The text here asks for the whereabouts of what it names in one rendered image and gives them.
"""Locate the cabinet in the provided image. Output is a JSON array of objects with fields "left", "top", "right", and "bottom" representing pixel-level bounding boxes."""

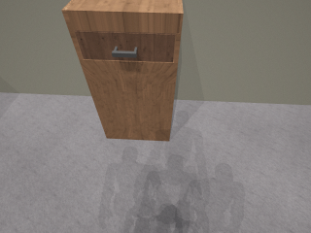
[{"left": 61, "top": 0, "right": 184, "bottom": 142}]

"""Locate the handle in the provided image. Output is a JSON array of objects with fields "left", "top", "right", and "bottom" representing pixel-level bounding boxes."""
[{"left": 112, "top": 47, "right": 138, "bottom": 58}]

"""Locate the drawer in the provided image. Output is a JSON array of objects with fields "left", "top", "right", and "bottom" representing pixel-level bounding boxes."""
[{"left": 75, "top": 30, "right": 176, "bottom": 62}]

